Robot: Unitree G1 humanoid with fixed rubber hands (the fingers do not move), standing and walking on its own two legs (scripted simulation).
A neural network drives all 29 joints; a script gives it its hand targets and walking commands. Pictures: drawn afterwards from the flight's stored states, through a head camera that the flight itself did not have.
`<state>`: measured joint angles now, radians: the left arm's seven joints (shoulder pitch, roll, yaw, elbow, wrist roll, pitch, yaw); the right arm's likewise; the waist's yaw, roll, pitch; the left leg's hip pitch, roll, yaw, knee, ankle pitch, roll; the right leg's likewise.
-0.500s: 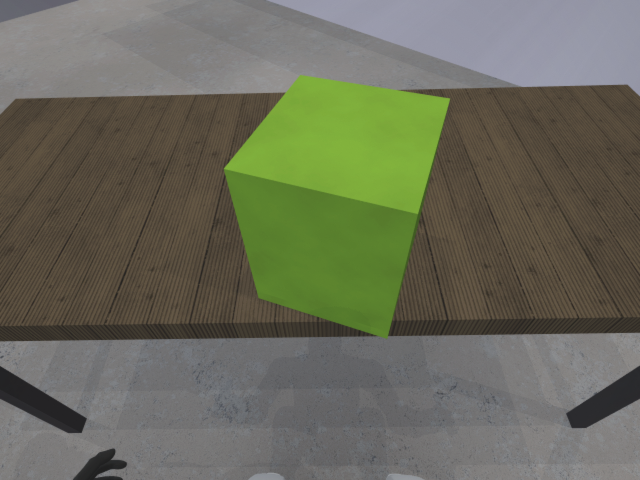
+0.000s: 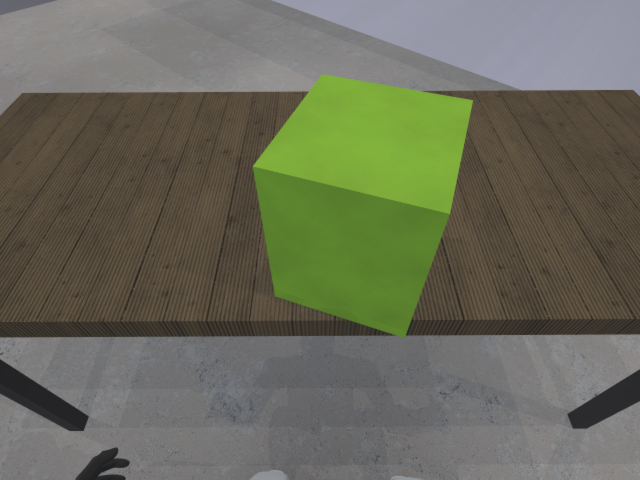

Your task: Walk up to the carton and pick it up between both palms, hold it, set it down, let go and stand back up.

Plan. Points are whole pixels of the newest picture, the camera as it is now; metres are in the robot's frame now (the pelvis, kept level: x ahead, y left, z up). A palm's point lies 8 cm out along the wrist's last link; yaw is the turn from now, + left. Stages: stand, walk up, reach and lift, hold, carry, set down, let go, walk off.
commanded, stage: walk up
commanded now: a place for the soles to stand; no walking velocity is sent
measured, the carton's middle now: (364, 208) +0.44 -0.03 +0.09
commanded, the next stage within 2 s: reach and lift in 0.74 s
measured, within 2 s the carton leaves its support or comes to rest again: neither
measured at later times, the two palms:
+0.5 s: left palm out of the picture +0.10 +0.32 -0.09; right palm out of the picture +0.07 -0.33 -0.07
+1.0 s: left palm (120, 435) +0.19 +0.28 -0.06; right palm out of the picture +0.13 -0.33 -0.08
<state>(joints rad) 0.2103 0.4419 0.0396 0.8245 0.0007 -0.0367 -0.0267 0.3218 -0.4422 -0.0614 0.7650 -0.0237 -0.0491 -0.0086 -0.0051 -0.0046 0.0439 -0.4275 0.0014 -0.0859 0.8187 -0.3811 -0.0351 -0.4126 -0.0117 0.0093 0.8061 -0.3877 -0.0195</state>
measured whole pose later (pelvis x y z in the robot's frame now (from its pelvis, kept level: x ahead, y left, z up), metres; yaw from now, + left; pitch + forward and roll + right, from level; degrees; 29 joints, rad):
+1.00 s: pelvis +0.00 -0.01 -0.01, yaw +0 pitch -4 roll +0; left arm 0.06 0.39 0.06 0.45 0.00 0.39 0.01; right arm 0.12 -0.36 -0.15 0.86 -0.07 -0.22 0.02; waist -0.01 -0.01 0.13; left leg -0.39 0.00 -0.09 0.85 -0.40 -0.04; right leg -0.39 -0.01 0.01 0.87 -0.41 0.01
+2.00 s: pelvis +0.03 +0.01 +0.04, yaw -1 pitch -7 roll -1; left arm 0.25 0.42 0.10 -0.01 -0.06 0.29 -0.12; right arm 0.40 -0.08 0.01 0.02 0.06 0.08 -0.22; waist -0.01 -0.06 0.12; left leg -0.03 0.02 -0.05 0.39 -0.23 -0.02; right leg -0.01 -0.01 0.03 0.34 -0.20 0.03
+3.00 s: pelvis +0.06 +0.01 +0.04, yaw -1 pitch -4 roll -1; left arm 0.14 0.51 0.12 -0.27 -0.25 0.45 -0.17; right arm 0.38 -0.02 0.11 -0.42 0.15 0.38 -0.37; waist -0.01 -0.05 0.06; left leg -0.05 0.02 -0.05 0.38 -0.27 -0.02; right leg -0.01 -0.01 0.03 0.29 -0.22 0.03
